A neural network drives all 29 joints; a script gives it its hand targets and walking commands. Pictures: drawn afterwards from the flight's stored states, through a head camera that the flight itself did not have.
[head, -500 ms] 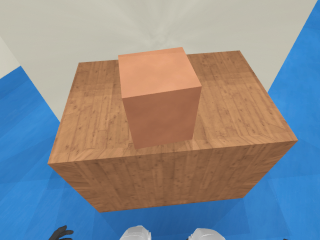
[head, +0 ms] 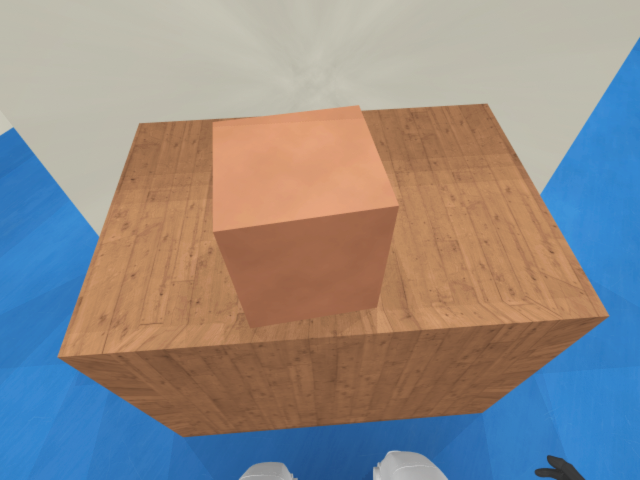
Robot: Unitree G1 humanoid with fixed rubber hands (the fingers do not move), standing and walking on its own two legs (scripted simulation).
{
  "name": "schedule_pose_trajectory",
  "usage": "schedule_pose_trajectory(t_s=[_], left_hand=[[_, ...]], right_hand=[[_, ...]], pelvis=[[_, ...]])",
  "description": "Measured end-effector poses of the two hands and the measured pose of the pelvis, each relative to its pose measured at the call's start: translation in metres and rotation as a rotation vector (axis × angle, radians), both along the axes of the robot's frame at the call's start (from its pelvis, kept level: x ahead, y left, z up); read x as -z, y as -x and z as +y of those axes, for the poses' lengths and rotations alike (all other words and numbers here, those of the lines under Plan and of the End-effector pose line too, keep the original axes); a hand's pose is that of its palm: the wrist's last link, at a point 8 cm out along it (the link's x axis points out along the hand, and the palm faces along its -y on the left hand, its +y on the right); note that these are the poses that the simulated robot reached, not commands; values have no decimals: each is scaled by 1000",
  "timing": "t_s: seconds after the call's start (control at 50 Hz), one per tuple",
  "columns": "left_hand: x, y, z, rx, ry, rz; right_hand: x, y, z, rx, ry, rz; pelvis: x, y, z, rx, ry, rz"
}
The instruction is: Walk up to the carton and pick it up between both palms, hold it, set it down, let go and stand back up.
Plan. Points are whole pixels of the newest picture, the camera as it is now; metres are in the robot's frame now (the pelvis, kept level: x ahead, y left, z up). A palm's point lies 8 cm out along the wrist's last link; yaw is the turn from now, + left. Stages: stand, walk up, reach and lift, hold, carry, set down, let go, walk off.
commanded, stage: walk up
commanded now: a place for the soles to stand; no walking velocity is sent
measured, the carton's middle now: (301, 222) +0.45 +0.04 +0.02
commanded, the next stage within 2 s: reach and lift in 1.48 s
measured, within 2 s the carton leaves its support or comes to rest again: neither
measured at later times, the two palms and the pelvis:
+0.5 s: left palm out of the picture +0.10 +0.29 -0.09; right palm out of the picture +0.09 -0.29 -0.09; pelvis +0.01 +0.00 +0.03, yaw +1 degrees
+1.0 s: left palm out of the picture +0.08 +0.32 -0.08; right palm out of the picture +0.09 -0.27 -0.10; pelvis +0.02 +0.01 +0.03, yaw +2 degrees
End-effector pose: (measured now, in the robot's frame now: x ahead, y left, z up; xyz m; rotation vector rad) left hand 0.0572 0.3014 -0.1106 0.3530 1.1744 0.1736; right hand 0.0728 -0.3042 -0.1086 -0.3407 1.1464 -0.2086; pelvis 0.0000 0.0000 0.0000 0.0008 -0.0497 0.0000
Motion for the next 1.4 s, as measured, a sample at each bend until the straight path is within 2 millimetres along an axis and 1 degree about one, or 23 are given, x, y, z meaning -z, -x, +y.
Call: schedule_pose_trajectory(t_s=[0.1, 0.18, 0.26, 0.34, 0.46, 0.64, 0.74, 0.84, 0.96, 1.08, 1.26, 1.4], left_hand=[[-6, -21, -5, -25, 8, -36], [-10, -34, -9, -17, 12, -57], [-15, -42, -10, -16, 17, -64], [-19, -47, -11, -21, 22, -64], [-22, -45, -10, -34, 28, -41], [-23, -32, -10, -56, 26, 4], [-25, -25, -2, -70, 4, 13], [-26, -21, 10, -80, -12, 23], [-26, -24, 17, -86, -17, 15], [-26, -27, 18, -80, -13, 9], [-26, -29, 17, -86, -8, 3], [-26, -28, 16, -90, -12, 7]], right_hand=[[-2, -23, 8, -30, -35, -15], [-6, -36, 11, -25, -47, -29], [-10, -40, 13, -20, -54, -30], [-13, -35, 13, -13, -54, -3], [-16, -22, 11, 4, -50, 43], [-16, -7, 7, 25, -45, 98], [-14, -4, 8, 33, -45, 122], [-12, -4, 16, 32, -53, 133], [-12, -11, 27, 22, -63, 128], [-14, -27, 35, 14, -71, 92], [-18, -46, 35, -5, -67, 56], [-19, -51, 32, -9, -63, 52]], pelvis=[[-6, -8, -3, -4, 4, 2], [-11, -11, -5, -9, 2, 0], [-16, -12, -4, -11, -2, -3], [-20, -13, -4, -9, -1, -5], [-27, -14, -4, -10, 2, -8], [-31, -16, -4, -12, 8, -8], [-30, -18, 1, -18, 10, -7], [-30, -20, 7, -24, 7, -7], [-30, -23, 12, -29, 5, -5], [-31, -26, 16, -33, 6, -7], [-31, -29, 17, -40, 3, -7], [-31, -31, 16, -45, 5, -7]])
